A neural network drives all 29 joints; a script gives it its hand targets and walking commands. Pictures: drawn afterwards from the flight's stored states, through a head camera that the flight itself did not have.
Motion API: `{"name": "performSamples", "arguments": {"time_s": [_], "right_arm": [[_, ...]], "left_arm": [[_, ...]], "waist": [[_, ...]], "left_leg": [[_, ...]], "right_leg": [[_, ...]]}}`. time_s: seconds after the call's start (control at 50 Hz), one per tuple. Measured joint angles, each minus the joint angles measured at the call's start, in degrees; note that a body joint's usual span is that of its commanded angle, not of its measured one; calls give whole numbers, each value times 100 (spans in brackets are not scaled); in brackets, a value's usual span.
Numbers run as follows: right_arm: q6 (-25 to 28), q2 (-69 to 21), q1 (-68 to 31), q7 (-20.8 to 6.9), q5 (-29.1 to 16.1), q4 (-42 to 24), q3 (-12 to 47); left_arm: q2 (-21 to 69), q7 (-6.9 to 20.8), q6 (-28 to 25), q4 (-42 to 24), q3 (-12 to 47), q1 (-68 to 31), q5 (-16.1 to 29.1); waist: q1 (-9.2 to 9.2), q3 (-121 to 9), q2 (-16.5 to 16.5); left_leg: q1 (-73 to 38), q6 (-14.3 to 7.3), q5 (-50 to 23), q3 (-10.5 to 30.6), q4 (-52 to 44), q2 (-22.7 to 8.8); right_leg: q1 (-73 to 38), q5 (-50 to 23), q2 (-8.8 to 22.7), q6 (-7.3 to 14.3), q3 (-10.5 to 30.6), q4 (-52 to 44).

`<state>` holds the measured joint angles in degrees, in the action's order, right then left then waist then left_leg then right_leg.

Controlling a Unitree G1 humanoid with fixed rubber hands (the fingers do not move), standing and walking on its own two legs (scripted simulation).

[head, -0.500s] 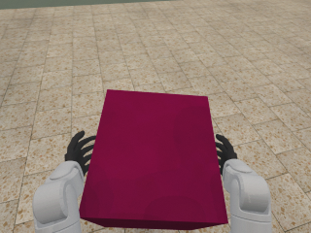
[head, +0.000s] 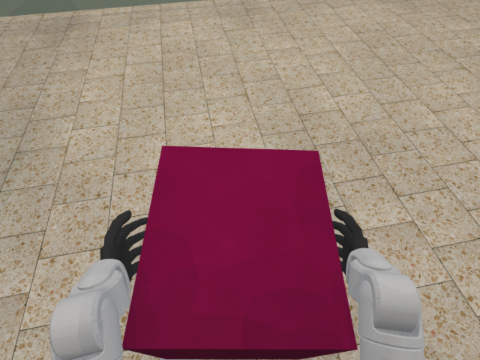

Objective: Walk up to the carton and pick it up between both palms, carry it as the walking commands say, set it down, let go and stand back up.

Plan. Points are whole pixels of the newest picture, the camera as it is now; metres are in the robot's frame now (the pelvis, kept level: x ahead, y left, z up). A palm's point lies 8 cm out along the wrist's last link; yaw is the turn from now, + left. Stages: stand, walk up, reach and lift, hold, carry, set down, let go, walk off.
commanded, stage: carry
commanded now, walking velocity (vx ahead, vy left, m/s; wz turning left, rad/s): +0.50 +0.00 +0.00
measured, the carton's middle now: (237, 262) +0.28 +0.01 -0.03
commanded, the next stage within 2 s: none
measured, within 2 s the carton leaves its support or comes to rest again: neither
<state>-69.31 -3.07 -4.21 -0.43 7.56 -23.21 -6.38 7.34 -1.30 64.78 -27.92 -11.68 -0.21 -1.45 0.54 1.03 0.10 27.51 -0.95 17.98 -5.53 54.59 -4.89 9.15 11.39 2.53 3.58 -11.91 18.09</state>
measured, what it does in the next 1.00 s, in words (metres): walks ahead, turning left: left foot, then right foot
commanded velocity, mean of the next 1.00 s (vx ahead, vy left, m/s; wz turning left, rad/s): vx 0.03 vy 0.00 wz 0.56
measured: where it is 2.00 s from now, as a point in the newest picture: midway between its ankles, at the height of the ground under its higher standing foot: (260, 310)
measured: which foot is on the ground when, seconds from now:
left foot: up 0.00-0.20, down 0.22-0.58, up 0.60-0.88, down 0.90-1.00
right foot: down 0.00-0.26, up 0.28-0.54, down 0.56-0.90, up 0.92-1.00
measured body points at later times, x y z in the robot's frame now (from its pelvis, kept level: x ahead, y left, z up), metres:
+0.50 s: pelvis +0.28 +0.00 -0.01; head +0.35 +0.01 +0.43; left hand +0.54 +0.21 +0.05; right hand +0.57 -0.14 +0.04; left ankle +0.30 +0.11 -0.75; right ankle +0.36 -0.12 -0.72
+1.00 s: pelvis +0.38 -0.01 -0.03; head +0.39 +0.00 +0.42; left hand +0.54 +0.27 +0.04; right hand +0.70 -0.05 +0.04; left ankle +0.33 +0.08 -0.75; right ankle +0.42 -0.13 -0.72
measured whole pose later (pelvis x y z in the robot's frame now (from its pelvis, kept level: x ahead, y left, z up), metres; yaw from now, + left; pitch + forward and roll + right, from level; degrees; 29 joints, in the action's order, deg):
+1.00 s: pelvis +0.38 -0.01 -0.03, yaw +26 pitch +3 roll +1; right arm -68.3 -5.0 -7.5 -0.4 8.1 -19.8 -7.7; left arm 7.2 -1.1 66.3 -27.3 -13.8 -2.9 -2.4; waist -0.9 -2.6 2.4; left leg 18.8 -1.8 19.2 -3.9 35.2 0.7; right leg 24.9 31.9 9.4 -5.8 -10.1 52.1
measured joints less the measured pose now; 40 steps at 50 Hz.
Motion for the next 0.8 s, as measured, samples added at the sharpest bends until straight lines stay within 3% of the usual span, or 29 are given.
{"name": "performSamples", "arguments": {"time_s": [0.1, 0.2, 0.22, 0.26, 0.3, 0.34, 0.46, 0.52, 0.56, 0.58, 0.62, 0.68, 0.72, 0.8], "right_arm": [[67, -77, 64, 23, -33, -315, -14], [48, -39, 21, 21, -95, -540, -47], [36, -30, -40, 20, -110, -495, -52], [125, -83, -147, 22, -71, -252, -51], [150, -87, -342, 22, 3, -15, -92], [99, -80, -403, 28, 34, 76, -122], [104, -193, -227, 28, 21, -202, -217], [145, -271, -138, 21, 9, -520, -237], [141, -305, -93, 18, 2, -667, -222], [150, -249, -99, 13, 3, -671, -203], [145, -92, -102, 3, -4, -595, -148], [37, 10, -115, 5, 5, -388, -116], [-23, 15, -145, 9, -21, -259, -119], [-39, 78, -220, 6, -57, -70, -96]], "left_arm": [[2, 22, -46, -303, -8, 54, 74], [-4, 47, 15, -537, 61, -48, -4], [-5, 51, 48, -548, 53, -77, -41], [-37, 73, 68, -393, -38, -228, -92], [-1, 96, 96, -135, -185, -485, -115], [-1, 110, 84, 33, -207, -552, -122], [-3, 121, 37, -95, -124, -461, -73], [-7, 109, -28, -356, -98, -375, 33], [-9, 109, -68, -507, -84, -274, 81], [-5, 108, -132, -482, -48, -243, 83], [-4, 85, -180, -365, 24, -256, 50], [-2, 41, -83, -138, 48, -280, 18], [-3, 20, -9, -98, 46, -246, -16], [-4, 10, 62, -36, 60, -264, -109]], "waist": [[-41, -104, 12], [-126, -206, 65], [-166, -238, 26], [-294, -279, 163], [-309, -75, 181], [-313, 103, 97], [-199, 469, 97], [-114, 515, 86], [-51, 413, 62], [-16, 362, -75], [-48, 256, -237], [-129, 121, -123], [-179, 32, -40], [-253, -113, 70]], "left_leg": [[347, 93, -903, -238, -1627, -50], [-32, -24, -1780, -606, -2742, 302], [-231, -76, -2115, -655, -2999, 381], [-371, -281, -1481, -644, -2843, 548], [-410, -403, -1099, -562, -2655, 554], [-604, -336, -1143, -445, -2858, 519], [-1056, -188, -1032, -30, -3220, 553], [-1055, -46, -683, 239, -2814, 542], [-983, 80, -294, 416, -2302, 520], [-909, 122, -62, 527, -1963, 429], [-566, 79, 716, 598, -979, 380], [-108, 82, 1281, 367, 430, 466], [-56, 92, 1214, 227, 454, 434], [-271, 11, 785, 81, -435, 428]], "right_leg": [[-871, 282, -14, -135, 8, -603], [-1567, 1098, 92, -420, -45, -321], [-1563, 1367, 117, -488, -44, 83], [-1005, 1578, 336, -629, 96, 1725], [-5, 2008, 144, -691, 592, 3763], [834, 2045, -12, -676, 721, 4739], [1909, 1159, 138, -680, 856, 3070], [1875, 455, 215, -691, 864, 2129], [1536, -410, 260, -735, 684, 1249], [1422, -541, 187, -577, 538, 1172], [1364, -221, 165, -313, 277, 1405], [1154, 89, 372, -206, 47, 1409], [1018, 124, 479, -241, -67, 1308], [899, 286, 688, -282, -296, 1345]]}}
